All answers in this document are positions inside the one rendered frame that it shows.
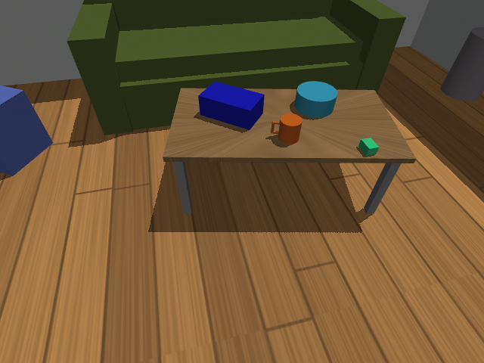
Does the sofa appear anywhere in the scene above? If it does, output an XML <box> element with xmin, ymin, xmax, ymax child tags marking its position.
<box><xmin>67</xmin><ymin>0</ymin><xmax>406</xmax><ymax>135</ymax></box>

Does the coffee table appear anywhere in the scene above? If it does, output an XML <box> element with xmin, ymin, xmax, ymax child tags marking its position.
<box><xmin>163</xmin><ymin>88</ymin><xmax>417</xmax><ymax>214</ymax></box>

